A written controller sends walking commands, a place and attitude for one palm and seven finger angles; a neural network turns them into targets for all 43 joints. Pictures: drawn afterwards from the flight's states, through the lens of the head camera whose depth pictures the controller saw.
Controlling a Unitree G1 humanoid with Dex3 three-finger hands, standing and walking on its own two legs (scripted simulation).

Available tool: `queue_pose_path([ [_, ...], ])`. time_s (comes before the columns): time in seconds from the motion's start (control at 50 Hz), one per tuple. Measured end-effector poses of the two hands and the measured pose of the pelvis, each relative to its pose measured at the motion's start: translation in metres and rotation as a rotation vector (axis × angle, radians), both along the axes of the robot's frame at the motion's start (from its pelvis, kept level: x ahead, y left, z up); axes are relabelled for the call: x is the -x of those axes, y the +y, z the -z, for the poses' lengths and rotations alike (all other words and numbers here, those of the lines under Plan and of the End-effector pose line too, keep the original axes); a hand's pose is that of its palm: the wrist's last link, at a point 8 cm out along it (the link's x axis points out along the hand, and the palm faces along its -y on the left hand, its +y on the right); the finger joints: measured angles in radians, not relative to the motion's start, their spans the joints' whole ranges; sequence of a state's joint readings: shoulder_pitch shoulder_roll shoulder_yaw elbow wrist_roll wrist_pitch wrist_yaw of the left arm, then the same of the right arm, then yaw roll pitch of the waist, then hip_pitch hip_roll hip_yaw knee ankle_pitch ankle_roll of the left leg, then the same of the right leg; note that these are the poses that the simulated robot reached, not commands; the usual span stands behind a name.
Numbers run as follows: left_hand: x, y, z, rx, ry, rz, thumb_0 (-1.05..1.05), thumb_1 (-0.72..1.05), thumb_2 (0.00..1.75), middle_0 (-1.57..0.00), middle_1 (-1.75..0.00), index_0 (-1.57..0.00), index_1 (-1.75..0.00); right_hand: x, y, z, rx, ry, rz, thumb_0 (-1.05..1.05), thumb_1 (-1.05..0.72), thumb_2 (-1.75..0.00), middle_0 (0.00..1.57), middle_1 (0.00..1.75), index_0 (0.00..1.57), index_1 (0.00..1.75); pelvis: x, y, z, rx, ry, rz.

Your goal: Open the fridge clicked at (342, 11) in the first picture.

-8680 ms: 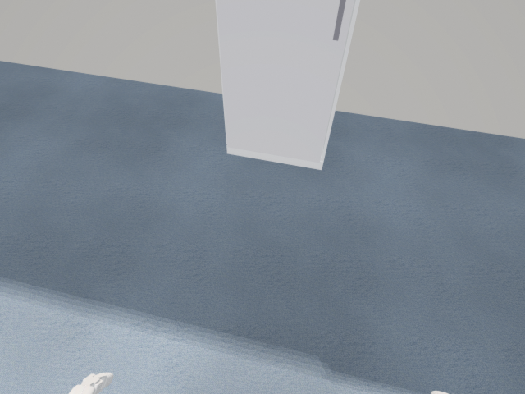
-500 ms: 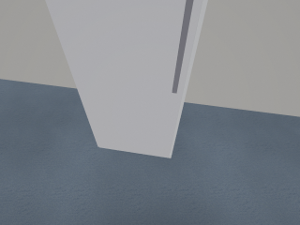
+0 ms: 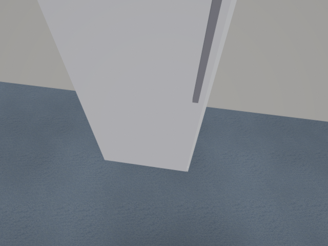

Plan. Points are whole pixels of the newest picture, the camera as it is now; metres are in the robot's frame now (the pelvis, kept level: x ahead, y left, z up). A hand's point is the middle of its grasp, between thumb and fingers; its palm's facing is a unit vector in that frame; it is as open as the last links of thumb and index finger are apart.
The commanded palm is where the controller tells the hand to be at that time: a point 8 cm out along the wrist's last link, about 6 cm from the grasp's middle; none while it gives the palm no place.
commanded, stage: shuffle to correct the standing spot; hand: right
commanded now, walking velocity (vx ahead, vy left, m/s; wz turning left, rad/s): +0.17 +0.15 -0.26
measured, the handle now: (207, 39) +0.59 -0.06 +0.20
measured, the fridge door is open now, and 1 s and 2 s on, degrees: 0 0 0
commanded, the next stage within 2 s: come to a stop and stand still in 0.58 s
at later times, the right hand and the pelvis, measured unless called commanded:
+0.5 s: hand out of the picture +0.10 -0.11 -0.17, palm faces +0.15 +0.98 -0.13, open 7.4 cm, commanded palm none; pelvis +0.14 +0.05 +0.01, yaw -3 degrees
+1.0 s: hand (181, 221) +0.22 -0.03 -0.15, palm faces +0.12 +0.96 -0.25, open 7.3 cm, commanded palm none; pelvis +0.18 +0.16 +0.01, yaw -4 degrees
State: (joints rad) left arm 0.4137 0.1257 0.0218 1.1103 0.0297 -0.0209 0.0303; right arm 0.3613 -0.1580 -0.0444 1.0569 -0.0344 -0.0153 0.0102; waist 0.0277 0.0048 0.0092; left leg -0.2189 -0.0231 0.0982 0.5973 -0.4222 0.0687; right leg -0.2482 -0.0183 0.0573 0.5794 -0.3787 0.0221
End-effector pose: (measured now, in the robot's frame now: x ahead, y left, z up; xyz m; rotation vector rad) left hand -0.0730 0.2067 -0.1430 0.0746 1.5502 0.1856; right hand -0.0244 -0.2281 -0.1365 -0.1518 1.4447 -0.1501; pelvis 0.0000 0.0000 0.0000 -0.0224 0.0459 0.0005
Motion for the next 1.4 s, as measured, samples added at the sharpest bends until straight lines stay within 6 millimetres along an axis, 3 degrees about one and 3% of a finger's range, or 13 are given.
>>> queue_pose_path([
  [0.08, -0.042, 0.022, -0.003, -0.003, 0.02, 0.069, 0.01, 0.91, 0.9, -0.2, -0.3, -0.2, -0.3, -0.014, 0.015, -0.005, 0.027, -0.058, 0.072, 0.0, -0.91, -0.9, 0.19, 0.3, 0.2, 0.3, -0.024, 0.015, -0.003, 0.015, -0.001, 0.044],
  [0.18, -0.146, 0.045, -0.002, -0.023, -0.129, 0.151, 0.01, 0.91, 0.9, -0.2, -0.3, -0.2, -0.3, -0.001, 0.046, -0.008, 0.003, 0.03, 0.122, 0.0, -0.91, -0.9, 0.19, 0.3, 0.2, 0.3, -0.053, 0.022, -0.006, 0.021, -0.014, 0.057],
  [0.3, -0.284, 0.039, -0.005, -0.035, -0.386, 0.211, 0.01, 0.91, 0.9, -0.2, -0.29, -0.19, -0.3, 0.01, 0.08, -0.004, -0.077, 0.209, 0.152, 0.0, -0.9, -0.9, 0.19, 0.3, 0.2, 0.3, -0.093, 0.025, 0.003, -0.004, -0.032, 0.061],
  [0.38, -0.327, 0.036, -0.012, -0.055, -0.491, 0.204, 0.0, 0.91, 0.9, -0.2, -0.29, -0.19, -0.3, -0.017, 0.083, 0.009, -0.099, 0.232, 0.148, 0.0, -0.9, -0.9, 0.2, 0.3, 0.2, 0.3, -0.121, 0.029, 0.011, -0.027, -0.06, 0.029],
  [0.46, -0.322, 0.045, -0.022, -0.067, -0.442, 0.213, 0.0, 0.91, 0.9, -0.2, -0.29, -0.2, -0.3, -0.079, 0.074, 0.012, -0.078, 0.096, 0.136, 0.0, -0.9, -0.9, 0.2, 0.3, 0.2, 0.3, -0.138, 0.04, -0.001, -0.036, -0.08, 0.039],
  [0.58, -0.317, 0.092, -0.037, -0.123, -0.339, 0.224, -0.02, 0.95, 0.9, -0.21, -0.3, -0.2, -0.3, -0.162, 0.077, 0.003, -0.059, -0.106, 0.138, 0.0, -0.91, -0.9, 0.19, 0.3, 0.2, 0.3, -0.155, 0.063, -0.014, -0.052, -0.056, 0.061],
  [0.74, -0.307, 0.157, -0.019, -0.103, -0.262, 0.149, 0.0, 0.92, 0.9, -0.21, -0.3, -0.2, -0.3, -0.216, 0.108, -0.004, 0.004, -0.118, 0.046, 0.0, -0.91, -0.9, 0.19, 0.3, 0.2, 0.3, -0.175, 0.119, -0.008, -0.037, -0.031, 0.058],
  [0.86, -0.294, 0.194, 0.004, -0.076, -0.193, 0.097, 0.0, 0.92, 0.9, -0.2, -0.29, -0.2, -0.3, -0.235, 0.142, -0.012, 0.058, -0.158, 0.013, 0.0, -0.91, -0.9, 0.19, 0.3, 0.2, 0.3, -0.185, 0.148, -0.002, -0.015, -0.045, 0.06],
  [0.96, -0.288, 0.195, -0.001, -0.039, -0.155, 0.117, 0.01, 0.91, 0.9, -0.2, -0.29, -0.19, -0.3, -0.236, 0.153, -0.02, 0.07, -0.2, 0.045, 0.0, -0.92, -0.9, 0.2, 0.3, 0.21, 0.3, -0.181, 0.158, -0.009, 0.004, -0.059, 0.069],
  [1.06, -0.296, 0.187, -0.008, -0.023, -0.173, 0.169, 0.01, 0.91, 0.9, -0.2, -0.29, -0.19, -0.3, -0.216, 0.148, -0.021, 0.081, -0.209, 0.085, 0.0, -0.91, -0.9, 0.2, 0.3, 0.21, 0.3, -0.166, 0.156, -0.012, 0.012, -0.062, 0.09],
  [1.24, -0.316, 0.146, -0.023, -0.052, -0.334, 0.239, 0.01, 0.91, 0.9, -0.2, -0.29, -0.2, -0.3, -0.149, 0.107, 0.001, 0.048, -0.126, 0.137, 0.0, -0.9, -0.9, 0.2, 0.3, 0.21, 0.3, -0.136, 0.122, -0.005, -0.001, -0.064, 0.092],
  [1.3, -0.307, 0.127, -0.027, -0.077, -0.367, 0.241, 0.0, 0.91, 0.9, -0.2, -0.29, -0.2, -0.3, -0.13, 0.089, 0.013, 0.028, -0.089, 0.153, 0.0, -0.9, -0.9, 0.2, 0.3, 0.21, 0.3, -0.127, 0.105, -0.001, -0.015, -0.077, 0.092],
  [1.4, -0.28, 0.103, -0.036, -0.085, -0.336, 0.236, 0.0, 0.93, 0.9, -0.2, -0.3, -0.2, -0.3, -0.115, 0.073, 0.004, 0.011, -0.066, 0.15, 0.0, -0.91, -0.9, 0.19, 0.3, 0.2, 0.3, -0.116, 0.087, -0.013, -0.039, -0.07, 0.09],
])
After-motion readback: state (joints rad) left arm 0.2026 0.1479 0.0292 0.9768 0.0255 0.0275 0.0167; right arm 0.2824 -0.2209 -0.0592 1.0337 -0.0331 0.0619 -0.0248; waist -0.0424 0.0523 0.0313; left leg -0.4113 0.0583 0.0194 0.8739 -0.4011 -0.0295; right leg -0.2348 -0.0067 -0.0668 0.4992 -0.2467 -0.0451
